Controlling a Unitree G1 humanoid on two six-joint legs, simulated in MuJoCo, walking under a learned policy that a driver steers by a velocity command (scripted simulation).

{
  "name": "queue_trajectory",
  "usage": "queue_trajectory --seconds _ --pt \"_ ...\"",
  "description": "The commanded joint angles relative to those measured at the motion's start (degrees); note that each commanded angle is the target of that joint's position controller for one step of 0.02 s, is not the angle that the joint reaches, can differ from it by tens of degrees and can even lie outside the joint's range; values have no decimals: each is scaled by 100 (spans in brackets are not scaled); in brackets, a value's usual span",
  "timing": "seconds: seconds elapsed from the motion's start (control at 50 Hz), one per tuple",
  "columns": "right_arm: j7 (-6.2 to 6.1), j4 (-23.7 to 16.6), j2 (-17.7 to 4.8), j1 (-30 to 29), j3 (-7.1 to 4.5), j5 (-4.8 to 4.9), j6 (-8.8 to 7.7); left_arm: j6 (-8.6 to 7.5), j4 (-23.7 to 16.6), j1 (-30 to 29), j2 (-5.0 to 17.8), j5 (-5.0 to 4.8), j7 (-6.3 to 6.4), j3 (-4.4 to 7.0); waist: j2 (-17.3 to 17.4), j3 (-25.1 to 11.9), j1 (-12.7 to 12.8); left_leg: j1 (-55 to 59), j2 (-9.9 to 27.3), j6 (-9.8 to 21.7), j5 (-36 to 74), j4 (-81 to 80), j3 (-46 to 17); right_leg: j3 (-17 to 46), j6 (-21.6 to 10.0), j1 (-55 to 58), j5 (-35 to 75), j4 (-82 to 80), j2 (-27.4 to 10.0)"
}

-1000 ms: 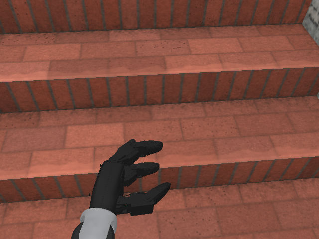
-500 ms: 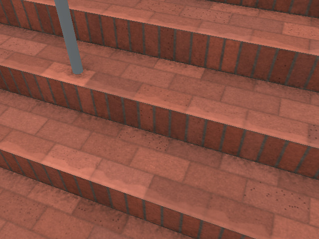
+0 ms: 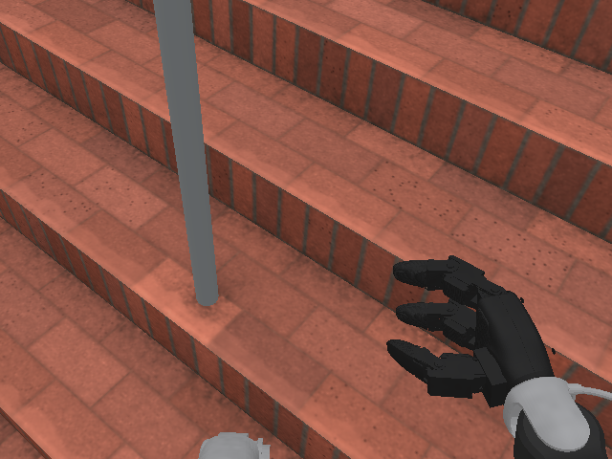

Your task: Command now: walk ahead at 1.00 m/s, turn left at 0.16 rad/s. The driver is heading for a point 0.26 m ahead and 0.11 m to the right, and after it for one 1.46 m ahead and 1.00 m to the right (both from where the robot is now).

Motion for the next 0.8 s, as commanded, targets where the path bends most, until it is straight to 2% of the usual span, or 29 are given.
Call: queue_trajectory --seconds 0.02,0.04,0.06,0.08,0.1,0.12,0.14,0.16,0.18,0.22,0.24,0.28,0.32,0.36,0.38,0.4,0.42,0.44,0.46,0.48,0.5,0.52,0.54,0.56,0.6,0.66,0.72,0.76,0.8 --pt "-113 -604 -169 -208 193 13 -95 -355 -714 -1027 1010 -360 275 87 1201 -210 -839 4676 128 57 1017 -2951 1576 221 -596 -2914 6721 -1796 -856" --pt "-220 -562 -502 -5 35 204 -134 -448 -673 -104 1627 -225 253 259 389 -1029 -656 5970 -432 -61 155 -4076 1946 512 -734 -2144 9037 -990 -913" --pt "-257 -426 -764 801 -222 205 -48 -484 -763 -225 2346 -49 164 443 -622 -1601 -1174 6924 -692 45 -780 -4748 1725 774 -842 -1392 11176 -152 -1399" --pt "-316 71 -1603 2612 -687 -37 27 -559 -1041 -741 2192 244 92 438 -669 -2417 -1918 8269 166 925 176 -4723 -861 1309 -683 -1881 11720 2174 -1514" --pt "-382 934 -2426 3926 -960 -151 49 -713 -1212 -878 1265 174 -93 307 1670 -3622 -1738 9341 1742 2090 1326 -7019 -4188 1404 -483 -2743 4865 5358 -15" --pt "-476 1243 -2194 4082 -881 -193 41 -870 -1050 -950 973 58 -321 364 1984 -3784 -1600 9414 2374 2273 2430 -8354 -6012 2013 -418 -3654 1780 8354 560" --pt "-410 1601 -1773 3810 -808 17 -28 -846 -1446 -1720 765 -179 -374 453 812 -2188 -1276 8603 2299 1682 2478 -8135 -4909 1930 -458 -4758 1107 9448 325" --pt "-378 1891 -1182 3346 -659 142 -104 -721 -2040 -2515 392 -152 -349 253 -32 -841 -930 7657 2090 1309 2769 -7912 -3569 1498 -409 -5555 664 10064 115" --pt "-310 2202 -547 2920 -568 94 -165 -562 -2299 -2675 -116 14 -366 106 -791 -20 -424 6515 1827 786 2819 -7725 -2190 1384 -517 -5662 730 10130 -199" --pt "-129 2593 250 2181 -471 -47 -165 -254 -2200 -2135 -455 -172 -416 -25 -653 522 319 5447 1374 167 2080 -8069 -578 1471 -562 -5487 854 9377 -451" --pt "-129 2550 284 1870 -461 -44 -162 -164 -2164 -1866 -340 -278 -428 -11 -365 598 555 5330 1232 -44 2474 -8367 52 1527 -562 -5403 1022 8498 -514" --pt "-235 2715 -157 1725 -523 -159 -50 21 -2378 -2145 -298 -286 -271 -18 83 770 603 4931 1175 -121 3433 -8790 1068 916 -380 -5430 1298 8611 -359" --pt "-428 2828 -645 2059 -559 -271 225 165 -2875 -2586 -475 -57 -145 -94 555 777 582 5273 1362 44 4476 -8809 1432 464 -177 -6219 987 9759 -256" --pt "-662 2766 -953 2020 -598 -232 442 203 -3475 -3295 -341 71 -175 -131 775 783 686 5291 1081 -119 4561 -9015 1918 400 -26 -6138 1054 8209 -481" --pt "-798 2573 -1351 1646 -681 -168 484 193 -3595 -3281 -76 81 -173 -116 800 639 829 4908 682 -164 4735 -9040 2400 -50 9 -5091 1113 6473 -415" --pt "-896 2457 -1874 1667 -817 -102 454 129 -3673 -3413 91 138 -169 -27 1020 143 838 4992 776 -120 6489 -8815 2300 -332 -111 -3789 896 5549 -200" --pt "-927 2354 -2323 1790 -915 -102 395 119 -3352 -2823 470 112 -159 156 1214 -656 958 5306 1038 146 8483 -8241 2135 -758 -162 -2541 664 5502 235" --pt "-871 2120 -2721 1329 -1025 50 376 170 -3046 -1840 817 100 -155 313 1738 -1395 1320 5973 1573 303 10348 -7572 1782 -490 -241 -1845 719 5439 166" --pt "-821 1942 -2560 1185 -1027 240 405 186 -2720 -961 1238 96 -134 518 1627 -1799 1404 6580 1591 319 10022 -6504 1560 -68 -445 -1316 474 4359 328" --pt "-796 1848 -2117 1326 -954 289 365 227 -2584 -751 1644 135 -159 695 915 -1367 1319 5706 1352 87 6986 -5056 1162 856 -797 -654 840 2606 275" --pt "-651 1713 -1050 1857 -745 33 284 201 -2730 -1906 2087 162 -161 791 -1305 -192 191 4110 -130 -433 -15 -3002 825 3054 -1340 -1008 3755 1424 -125" --pt "-434 1608 -1220 2554 -776 -40 189 191 -3203 -2583 1816 456 -129 613 -1702 -1151 -206 3290 -763 -551 -429 -1212 -643 5465 -2046 -902 2831 34 -1046" --pt "-339 1490 -1426 2520 -874 32 73 94 -3457 -2729 1442 390 -172 504 -1108 -1061 -140 2989 -629 -388 -214 -710 -883 5658 -2104 -1195 1398 -135 -1137" --pt "-320 1290 -1217 1875 -850 18 56 70 -3321 -2660 1028 115 -189 414 -553 -277 -84 2508 -618 -348 120 -629 -713 5292 -1862 -1698 306 -12 -750" --pt "-377 1125 -882 1635 -744 -156 135 10 -3110 -2706 749 -33 -106 388 271 140 -271 2245 -417 -297 467 -152 -718 4493 -1430 -2520 118 317 -427" --pt "-331 809 -789 1549 -664 -132 214 113 -2937 -2372 672 79 80 359 29 -51 -342 1948 -464 -429 184 573 -586 3869 -1405 -2170 1646 211 -186" --pt "-507 527 -492 1145 -478 -148 191 374 -2926 -2071 789 -21 171 387 251 -208 -266 1411 -330 -510 166 -176 -470 3522 -992 -1468 2714 415 -18" --pt "-586 143 -552 517 -404 -144 168 588 -3096 -2136 955 29 363 420 85 -129 -168 1539 -348 -746 346 -1635 -229 3582 -943 -1444 2837 71 -13" --pt "-649 338 -529 898 -458 -149 290 579 -3339 -2559 1065 -8 405 465 -458 -571 -303 2105 -492 -919 784 -1634 -31 3544 -804 -1312 3586 286 -92"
